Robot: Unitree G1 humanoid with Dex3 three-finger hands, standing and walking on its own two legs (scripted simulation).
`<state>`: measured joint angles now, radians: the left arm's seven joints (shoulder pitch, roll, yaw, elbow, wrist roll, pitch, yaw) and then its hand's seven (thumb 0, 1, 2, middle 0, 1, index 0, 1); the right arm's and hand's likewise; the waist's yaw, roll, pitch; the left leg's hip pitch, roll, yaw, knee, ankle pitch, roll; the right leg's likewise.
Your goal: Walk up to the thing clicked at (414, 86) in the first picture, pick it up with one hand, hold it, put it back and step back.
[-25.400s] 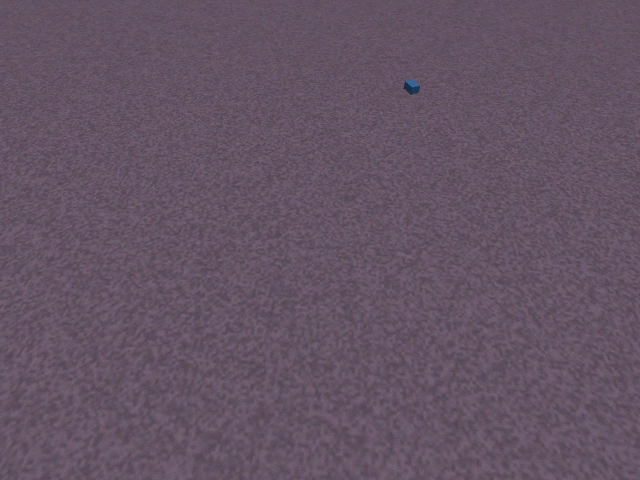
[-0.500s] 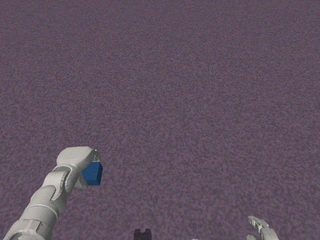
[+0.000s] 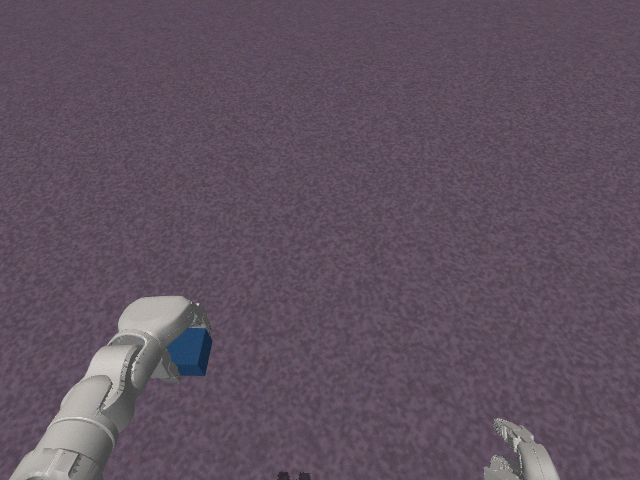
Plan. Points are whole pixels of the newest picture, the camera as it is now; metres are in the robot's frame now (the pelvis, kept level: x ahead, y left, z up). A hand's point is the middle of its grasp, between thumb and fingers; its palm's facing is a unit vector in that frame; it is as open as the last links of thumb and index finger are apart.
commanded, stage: hold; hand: left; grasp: from above
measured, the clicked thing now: (178, 351) +0.30 +0.22 -0.07
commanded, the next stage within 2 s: crouch in 1.04 s
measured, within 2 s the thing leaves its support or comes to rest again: neither
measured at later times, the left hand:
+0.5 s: hand (165, 355) +0.28 +0.22 -0.02, palm faces -0.45 -0.04 -0.89, open 8.2 cm
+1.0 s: hand (168, 348) +0.29 +0.22 -0.02, palm faces -0.46 -0.04 -0.89, open 8.2 cm
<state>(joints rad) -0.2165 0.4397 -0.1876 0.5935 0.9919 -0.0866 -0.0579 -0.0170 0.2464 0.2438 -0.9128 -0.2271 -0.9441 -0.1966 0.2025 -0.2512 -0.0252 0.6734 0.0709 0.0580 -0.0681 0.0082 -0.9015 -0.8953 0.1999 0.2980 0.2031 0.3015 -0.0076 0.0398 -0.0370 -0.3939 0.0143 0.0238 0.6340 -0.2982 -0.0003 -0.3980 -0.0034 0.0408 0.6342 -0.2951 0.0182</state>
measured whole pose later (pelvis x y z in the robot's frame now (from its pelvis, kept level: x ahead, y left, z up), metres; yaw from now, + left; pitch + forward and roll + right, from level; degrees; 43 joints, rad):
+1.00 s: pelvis +0.00 +0.00 +0.01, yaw +0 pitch +1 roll +0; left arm -0.20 0.44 -0.19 0.55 0.98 -0.08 -0.07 -0.02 0.25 0.24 -0.91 -0.23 -0.94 -0.20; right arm 0.17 -0.25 -0.01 0.67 0.08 0.08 -0.08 0.01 -0.90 -0.90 0.20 0.30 0.20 0.30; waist 0.00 0.05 0.00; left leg -0.28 0.01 0.03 0.51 -0.24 -0.01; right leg -0.30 0.00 0.04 0.53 -0.25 0.01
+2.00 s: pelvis -0.06 +0.01 -0.21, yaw +0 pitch +30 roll -3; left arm -0.65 0.46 -0.08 1.15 1.19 -0.12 0.33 -0.02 0.25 0.25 -0.89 -0.25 -0.92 -0.23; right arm 0.23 -0.24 -0.07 0.74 -0.03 0.02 -0.02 0.01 -0.90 -0.90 0.20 0.30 0.20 0.30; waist -0.12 0.04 -0.20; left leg -1.62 0.01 -0.03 1.68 -0.59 0.01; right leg -1.59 0.01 0.00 1.64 -0.59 0.03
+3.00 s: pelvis -0.07 +0.00 -0.40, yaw -3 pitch +35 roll -6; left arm -0.87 0.64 0.04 1.40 1.29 -0.25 0.41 -0.02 0.27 0.23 -0.88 -0.26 -0.91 -0.23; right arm 0.15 -0.24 0.00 0.78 -0.13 -0.05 0.12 0.00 -0.90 -0.89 0.20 0.30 0.20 0.30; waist -0.19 -0.01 -0.11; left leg -2.25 0.00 -0.11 2.32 -0.68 -0.01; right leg -2.19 0.03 -0.05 2.26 -0.68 0.03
